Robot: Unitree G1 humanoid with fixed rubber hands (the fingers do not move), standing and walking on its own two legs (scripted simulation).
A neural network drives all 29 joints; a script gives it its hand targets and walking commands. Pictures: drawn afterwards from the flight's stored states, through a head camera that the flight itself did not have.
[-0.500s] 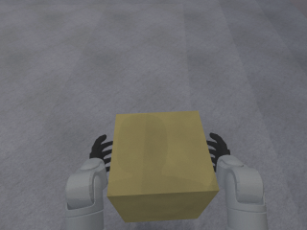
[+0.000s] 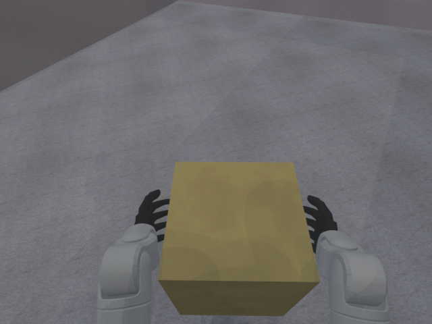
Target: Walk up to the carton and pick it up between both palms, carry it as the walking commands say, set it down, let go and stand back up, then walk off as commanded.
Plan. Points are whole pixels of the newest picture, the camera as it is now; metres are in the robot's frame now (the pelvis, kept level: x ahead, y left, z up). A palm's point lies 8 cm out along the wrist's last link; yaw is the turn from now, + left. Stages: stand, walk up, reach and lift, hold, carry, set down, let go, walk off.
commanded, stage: carry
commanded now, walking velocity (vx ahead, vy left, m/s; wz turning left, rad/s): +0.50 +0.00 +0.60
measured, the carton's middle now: (232, 244) +0.27 -0.01 +0.01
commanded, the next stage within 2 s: none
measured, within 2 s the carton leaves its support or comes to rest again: neither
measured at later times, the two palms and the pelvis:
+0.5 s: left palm (134, 135) +0.57 +0.21 +0.05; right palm (249, 124) +0.59 -0.09 +0.04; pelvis +0.31 +0.04 -0.02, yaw +8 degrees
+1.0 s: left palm (135, 85) +0.74 +0.23 +0.09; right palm (233, 71) +0.80 -0.06 +0.08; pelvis +0.51 +0.02 +0.00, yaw +15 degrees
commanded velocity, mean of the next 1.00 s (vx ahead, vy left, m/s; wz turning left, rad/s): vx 0.18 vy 0.00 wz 0.22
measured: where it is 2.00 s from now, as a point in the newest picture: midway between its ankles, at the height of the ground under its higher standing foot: (214, 261)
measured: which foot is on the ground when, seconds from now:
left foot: up 0.00-0.40, down 0.42-0.86, up 0.88-1.00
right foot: down 0.00-0.44, up 0.46-0.84, down 0.86-1.00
